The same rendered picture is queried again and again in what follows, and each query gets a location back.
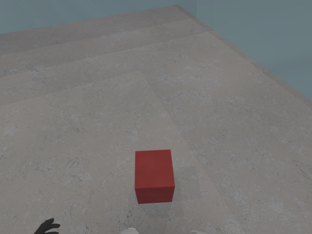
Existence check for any carton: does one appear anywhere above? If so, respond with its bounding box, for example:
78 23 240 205
135 150 175 204

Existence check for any left robot hand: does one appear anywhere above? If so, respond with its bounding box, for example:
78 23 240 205
34 218 60 234

